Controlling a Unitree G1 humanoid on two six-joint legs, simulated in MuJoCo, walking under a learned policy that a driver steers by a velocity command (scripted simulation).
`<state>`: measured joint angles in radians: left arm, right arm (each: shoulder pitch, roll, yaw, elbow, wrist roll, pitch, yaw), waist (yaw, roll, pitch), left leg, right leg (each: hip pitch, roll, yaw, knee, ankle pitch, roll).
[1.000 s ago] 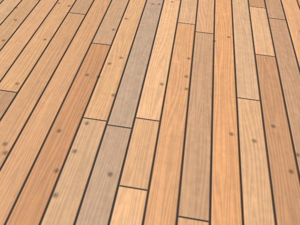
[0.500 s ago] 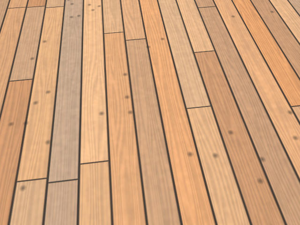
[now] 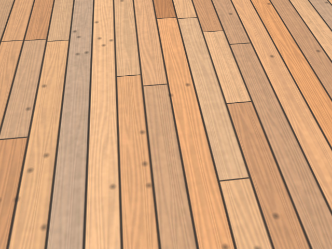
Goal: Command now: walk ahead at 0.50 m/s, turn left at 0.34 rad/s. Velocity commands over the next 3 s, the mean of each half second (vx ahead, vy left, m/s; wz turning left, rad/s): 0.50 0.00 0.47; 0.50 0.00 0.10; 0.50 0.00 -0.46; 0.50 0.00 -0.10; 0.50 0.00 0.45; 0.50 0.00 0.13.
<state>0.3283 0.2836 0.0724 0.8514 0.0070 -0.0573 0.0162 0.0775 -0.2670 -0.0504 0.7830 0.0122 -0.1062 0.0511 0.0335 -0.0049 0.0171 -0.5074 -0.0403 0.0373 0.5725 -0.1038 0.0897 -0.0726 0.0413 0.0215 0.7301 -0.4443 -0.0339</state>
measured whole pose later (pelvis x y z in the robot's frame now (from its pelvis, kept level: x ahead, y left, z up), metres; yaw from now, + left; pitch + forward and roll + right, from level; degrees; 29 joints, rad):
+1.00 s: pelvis +0.51 +0.12 +0.01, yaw +18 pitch +3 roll -1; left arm 0.41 0.30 0.05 0.86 -0.03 -0.07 -0.01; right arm 0.07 -0.26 -0.03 0.64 0.00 -0.09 0.02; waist 0.07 -0.01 0.01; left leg -0.44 0.01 0.03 0.56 -0.17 0.03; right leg -0.25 -0.01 0.07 0.93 -0.49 0.00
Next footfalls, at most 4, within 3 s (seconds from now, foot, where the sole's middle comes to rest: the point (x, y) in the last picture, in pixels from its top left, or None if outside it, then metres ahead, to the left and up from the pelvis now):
0.46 right None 0.45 -0.07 -0.76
0.94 left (113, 215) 0.59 0.26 -0.76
1.46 right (167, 150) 0.91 0.05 -0.76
2.00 left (132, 98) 1.24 0.25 -0.76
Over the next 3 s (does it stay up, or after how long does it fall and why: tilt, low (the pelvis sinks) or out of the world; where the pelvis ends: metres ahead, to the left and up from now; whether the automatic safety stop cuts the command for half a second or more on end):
stays up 1.61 0.27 0.01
